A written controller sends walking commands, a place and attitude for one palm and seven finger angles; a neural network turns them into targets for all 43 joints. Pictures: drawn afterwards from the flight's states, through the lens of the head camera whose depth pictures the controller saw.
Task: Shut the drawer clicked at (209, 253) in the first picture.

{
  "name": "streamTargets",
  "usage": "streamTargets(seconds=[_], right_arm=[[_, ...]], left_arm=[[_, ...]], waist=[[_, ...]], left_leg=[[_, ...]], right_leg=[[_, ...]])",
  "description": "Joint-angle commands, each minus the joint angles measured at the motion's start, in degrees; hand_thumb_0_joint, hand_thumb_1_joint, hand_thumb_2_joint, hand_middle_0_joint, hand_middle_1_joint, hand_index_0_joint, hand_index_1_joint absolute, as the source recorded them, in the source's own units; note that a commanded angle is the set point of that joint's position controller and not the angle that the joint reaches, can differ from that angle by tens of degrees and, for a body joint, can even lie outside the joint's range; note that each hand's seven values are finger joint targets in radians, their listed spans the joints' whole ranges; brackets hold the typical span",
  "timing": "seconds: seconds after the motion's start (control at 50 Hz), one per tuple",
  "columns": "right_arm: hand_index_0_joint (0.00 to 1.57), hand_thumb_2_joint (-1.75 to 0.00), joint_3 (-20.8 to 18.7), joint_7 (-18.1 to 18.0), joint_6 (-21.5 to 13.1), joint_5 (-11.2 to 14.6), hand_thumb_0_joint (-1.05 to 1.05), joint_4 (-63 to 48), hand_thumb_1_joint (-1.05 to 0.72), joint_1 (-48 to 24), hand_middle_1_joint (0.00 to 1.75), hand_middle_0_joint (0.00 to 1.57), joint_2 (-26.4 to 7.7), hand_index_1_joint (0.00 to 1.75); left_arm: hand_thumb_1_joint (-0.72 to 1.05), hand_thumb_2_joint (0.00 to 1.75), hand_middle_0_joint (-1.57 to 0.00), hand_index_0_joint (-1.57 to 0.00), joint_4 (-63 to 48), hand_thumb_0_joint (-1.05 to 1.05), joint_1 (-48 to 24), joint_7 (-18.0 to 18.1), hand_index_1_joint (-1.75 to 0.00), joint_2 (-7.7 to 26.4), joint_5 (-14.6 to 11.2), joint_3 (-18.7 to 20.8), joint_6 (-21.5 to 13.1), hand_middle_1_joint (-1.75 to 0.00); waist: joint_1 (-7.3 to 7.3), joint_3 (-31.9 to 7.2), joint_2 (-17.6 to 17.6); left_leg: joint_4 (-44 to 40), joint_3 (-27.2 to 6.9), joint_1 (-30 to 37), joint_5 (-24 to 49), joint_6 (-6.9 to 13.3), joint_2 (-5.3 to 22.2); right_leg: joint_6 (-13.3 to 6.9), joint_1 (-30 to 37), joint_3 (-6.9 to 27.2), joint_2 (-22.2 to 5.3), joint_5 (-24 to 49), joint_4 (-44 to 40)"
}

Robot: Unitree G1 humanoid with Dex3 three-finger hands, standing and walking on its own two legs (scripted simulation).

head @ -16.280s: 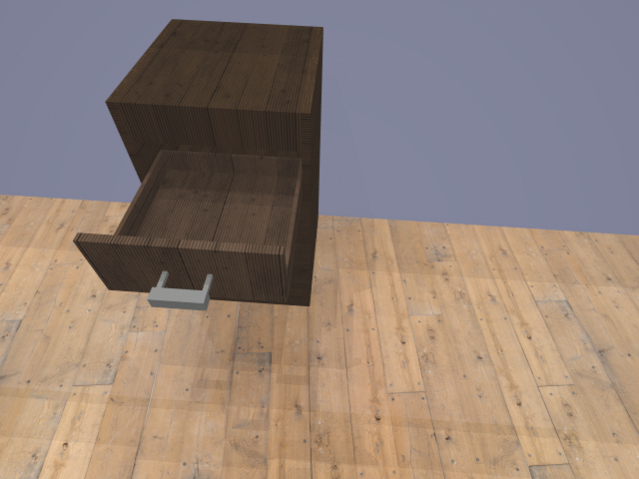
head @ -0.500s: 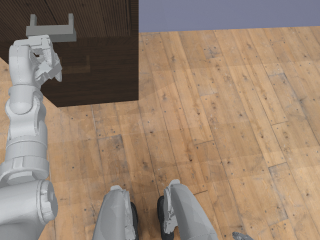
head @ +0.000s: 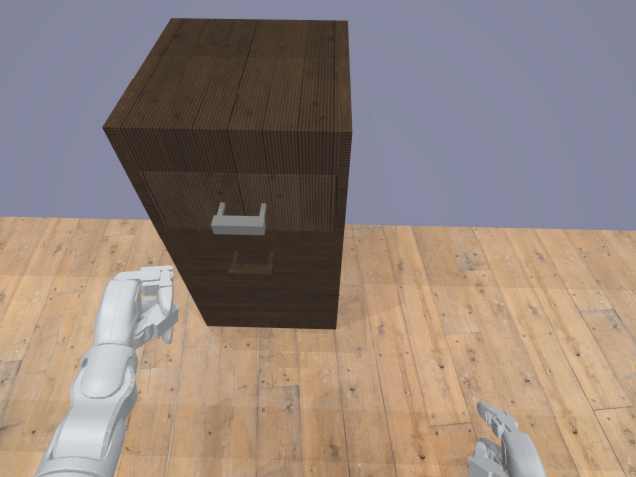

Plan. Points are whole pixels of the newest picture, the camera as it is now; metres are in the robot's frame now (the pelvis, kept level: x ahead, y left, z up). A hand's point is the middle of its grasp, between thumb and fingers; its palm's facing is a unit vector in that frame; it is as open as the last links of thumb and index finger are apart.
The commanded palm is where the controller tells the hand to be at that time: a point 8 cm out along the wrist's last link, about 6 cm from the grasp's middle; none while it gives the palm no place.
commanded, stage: draw the hand back to the body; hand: left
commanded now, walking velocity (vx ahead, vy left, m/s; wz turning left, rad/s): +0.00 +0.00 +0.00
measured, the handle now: (240, 216) +0.62 +0.19 -0.13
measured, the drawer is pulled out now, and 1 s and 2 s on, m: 0.00 0.00 0.00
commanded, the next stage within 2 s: step back with the hand held close in 0.68 s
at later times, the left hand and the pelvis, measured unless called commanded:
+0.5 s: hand (16, 362) +0.19 +0.23 +0.19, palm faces +0.38 -0.83 -0.40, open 3.2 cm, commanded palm +0.13 +0.28 +0.21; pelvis +0.01 +0.00 +0.03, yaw +1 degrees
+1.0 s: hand (11, 359) +0.19 +0.23 +0.20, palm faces +0.38 -0.80 -0.46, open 3.2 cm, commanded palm +0.12 +0.27 +0.21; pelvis -0.01 -0.01 +0.03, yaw +0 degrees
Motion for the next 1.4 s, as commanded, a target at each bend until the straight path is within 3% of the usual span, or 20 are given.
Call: streamTargets(seconds=[0.0,0.04,0.12,0.18,0.24,0.38,0.48,0.54,0.6,0.68,0.72,0.78,0.8,0.84,0.88,0.92,1.06,1.14,1.26,1.38], right_arm=[[0.2,-0.9,-1.6,-1.8,-3.8,0.0,0.0,-7.0,-0.9,-4.9,0.3,0.2,-6.5,0.3],[0.2,-0.9,-1.3,-1.6,-5.0,-0.2,0.0,-6.4,-0.9,-4.8,0.3,0.2,-6.2,0.3],[0.2,-0.9,-0.9,-0.8,-6.7,-0.5,0.0,-5.6,-0.9,-6.2,0.3,0.2,-6.1,0.3],[0.2,-0.9,-1.1,-0.4,-7.3,-0.8,0.0,-5.3,-0.9,-7.7,0.3,0.2,-6.0,0.3],[0.2,-0.9,-1.1,-0.1,-8.0,-1.2,0.0,-5.1,-0.9,-8.3,0.3,0.2,-5.5,0.3],[0.2,-0.9,-1.2,0.7,-11.6,-1.7,0.0,-4.6,-0.9,-8.2,0.3,0.2,-4.7,0.3],[0.2,-0.9,-2.1,1.0,-13.2,-1.7,0.0,-4.2,-0.9,-8.7,0.3,0.2,-4.8,0.3],[0.2,-0.9,-2.4,0.9,-12.4,-1.7,0.0,-2.7,-0.9,-8.1,0.3,0.2,-5.1,0.3],[0.2,-0.9,-2.8,0.4,-12.3,-1.7,0.0,-2.6,-0.9,-8.1,0.3,0.2,-5.5,0.3],[0.2,-0.9,-2.6,0.1,-13.7,-2.2,0.0,-3.2,-0.9,-8.5,0.3,0.2,-5.1,0.3],[0.2,-0.9,-2.2,0.0,-14.7,-2.2,0.0,-3.2,-0.9,-8.7,0.3,0.2,-4.7,0.3],[0.2,-0.9,-2.2,-0.2,-15.5,-2.2,0.0,-2.6,-0.9,-8.9,0.3,0.2,-4.3,0.3],[0.2,-0.9,-2.1,0.2,-14.5,-2.2,0.0,-4.9,-0.9,-7.0,0.3,0.2,-5.4,0.3],[0.2,-0.9,-3.5,0.5,-13.2,-2.8,0.0,-1.3,-0.9,-6.9,0.3,0.2,-5.2,0.3],[0.2,-0.9,-3.9,1.2,-11.7,-2.7,0.0,-1.4,-0.9,-7.0,0.3,0.2,-5.7,0.3],[0.2,-0.9,-4.5,1.5,-11.1,-2.7,0.0,-1.5,-0.9,-7.4,0.3,0.2,-6.0,0.3],[0.2,-0.9,-5.4,1.1,-9.0,-2.3,0.0,-4.4,-0.9,-8.4,0.3,0.2,-6.3,0.3],[0.2,-0.9,-5.2,0.0,-9.1,-2.4,0.0,-5.1,-0.9,-8.0,0.3,0.2,-6.1,0.3],[0.2,-0.9,-5.7,-0.1,-9.2,-2.8,0.0,-3.7,-0.9,-7.0,0.3,0.2,-6.3,0.3],[0.2,-0.9,-5.5,0.0,-10.0,-2.7,0.0,-4.2,-0.9,-7.3,0.3,0.2,-7.0,0.3]], left_arm=[[0.9,0.9,-1.4,-1.4,-20.6,0.0,-13.1,3.6,-1.6,10.3,0.1,4.7,-1.2,-1.6],[0.9,0.9,-1.4,-1.4,-22.1,0.0,-7.7,3.7,-1.6,8.4,0.2,3.7,-0.3,-1.6],[0.9,0.9,-1.4,-1.4,-26.9,0.0,3.6,3.2,-1.6,6.7,-0.1,3.2,0.8,-1.6],[0.9,0.9,-1.4,-1.4,-31.6,0.0,9.4,2.9,-1.6,8.9,-0.3,7.2,0.8,-1.6],[0.9,0.9,-1.4,-1.4,-37.5,0.0,12.0,2.7,-1.6,12.1,-0.6,11.7,0.4,-1.6],[0.9,0.9,-1.4,-1.4,-51.1,0.0,20.4,2.9,-1.6,12.5,-0.9,14.8,-1.3,-1.6],[0.9,0.9,-1.4,-1.4,-53.9,0.0,27.3,2.9,-1.6,13.3,-1.3,18.6,-2.3,-1.6],[0.9,0.9,-1.4,-1.4,-45.2,0.0,27.6,2.4,-1.6,9.1,-1.3,16.0,-1.7,-1.6],[0.9,0.9,-1.4,-1.4,-44.9,0.0,25.0,2.4,-1.6,9.2,-0.9,15.5,-2.5,-1.6],[0.9,0.9,-1.4,-1.4,-51.8,0.0,23.8,3.2,-1.6,12.1,-0.5,17.1,-3.9,-1.6],[0.9,0.9,-1.4,-1.4,-53.5,0.0,24.0,3.6,-1.6,12.7,-0.5,17.4,-4.0,-1.6],[0.9,0.9,-1.4,-1.4,-52.0,0.0,25.7,4.1,-1.6,13.0,-0.3,18.1,-3.8,-1.6],[0.9,0.9,-1.4,-1.4,-55.9,0.0,14.1,4.6,-1.6,22.0,-0.3,28.3,-7.5,-1.6],[0.9,0.9,-1.4,-1.4,-45.5,0.0,23.9,3.9,-1.6,14.7,0.7,23.3,-8.2,-1.6],[0.9,0.9,-1.4,-1.4,-42.4,0.0,28.3,3.3,-1.6,10.3,0.9,19.6,-8.3,-1.6],[0.9,0.9,-1.4,-1.4,-41.9,0.0,31.8,2.9,-1.6,9.2,0.9,18.9,-9.1,-1.6],[0.9,0.9,-1.4,-1.4,-53.2,0.0,36.2,4.3,-1.6,15.0,0.9,23.5,-10.3,-1.6],[0.9,0.9,-1.4,-1.4,-56.5,0.0,36.3,5.1,-1.6,16.6,0.8,24.8,-10.4,-1.6],[0.9,0.9,-1.4,-1.4,-51.4,0.0,36.3,4.9,-1.6,13.7,1.1,22.9,-10.1,-1.6],[0.9,0.9,-1.4,-1.4,-50.5,0.0,33.2,4.9,-1.6,12.5,2.3,21.5,-10.5,-1.6]], waist=[[-0.02,-11.0,1.1],[0.55,-9.6,3.2],[1.4,-5.7,-0.2],[2.25,-3.1,-3.6],[3.05,-2.9,0.2],[3.57,-1.0,4.9],[4.19,1.5,0.1],[2.97,8.6,-4.3],[2.77,8.4,-3.1],[4.1,-0.2,1.8],[4.26,0.2,3.9],[4.5,2.6,1.1],[2.38,10.3,1.6],[1.25,10.7,-6.2],[0.82,8.9,-4.6],[1.18,5.4,-1.9],[1.88,-5.2,-2.2],[2.01,-5.7,1.8],[1.25,-0.3,1.3],[0.78,4.8,-1.5]], left_leg=[[-11.8,-6.2,14.5,20.5,-1.7,3.2],[-14.0,-7.2,19.3,24.2,-2.3,3.7],[-17.3,-7.6,22.8,27.2,-2.4,4.2],[-19.3,-6.7,22.4,26.5,-2.1,4.1],[-20.8,-6.2,24.2,27.0,-2.2,3.7],[-22.4,-6.5,26.6,28.8,-2.6,3.7],[-22.5,-5.5,25.1,24.1,-2.0,3.4],[-22.7,-5.1,22.5,18.4,-1.5,3.2],[-22.5,-4.8,23.1,15.6,-1.1,2.9],[-22.0,-4.7,25.6,18.7,-0.8,2.3],[-22.3,-4.9,25.2,18.7,-1.2,2.4],[-22.4,-4.9,24.6,19.9,-1.1,2.5],[-22.4,-7.0,19.6,13.4,-0.4,3.0],[-18.8,-6.9,20.6,12.8,-0.3,3.2],[-18.8,-6.4,21.5,15.1,-0.3,3.7],[-21.1,-6.2,21.2,18.2,-0.1,4.6],[-22.0,-7.1,18.4,28.3,0.1,6.1],[-22.3,-8.4,17.0,30.8,-0.2,6.7],[-25.6,-10.4,11.3,21.9,0.4,8.4],[-30.2,-13.1,-1.8,-3.5,2.2,9.4]], right_leg=[[0.3,12.3,4.1,-2.5,18.9,-9.8],[0.2,13.0,3.5,-2.5,19.3,-11.6],[0.4,16.7,3.1,-2.5,21.0,-15.4],[0.5,19.9,3.0,-2.7,22.3,-17.5],[0.2,22.1,3.5,-2.7,23.1,-19.1],[0.1,23.6,3.6,-2.6,23.3,-21.1],[0.2,23.7,4.0,-2.4,22.4,-22.3],[0.6,20.3,4.2,-2.5,18.0,-24.1],[0.8,19.3,4.7,-2.7,14.6,-25.1],[0.5,23.8,5.4,-3.5,18.2,-23.4],[0.3,24.2,5.5,-3.6,18.2,-23.4],[0.2,23.6,5.4,-3.4,19.4,-23.7],[0.1,18.5,13.3,-6.8,18.3,-28.2],[-0.2,15.2,15.9,-9.4,17.4,-30.5],[0.9,15.7,14.4,-9.7,20.1,-29.3],[1.8,18.7,11.6,-8.7,23.3,-26.4],[1.9,27.1,8.9,-7.6,33.7,-18.9],[1.5,26.3,8.3,-6.4,32.6,-16.4],[1.6,23.4,8.1,-4.7,23.3,-15.7],[1.9,25.8,9.9,-3.9,12.6,-15.1]])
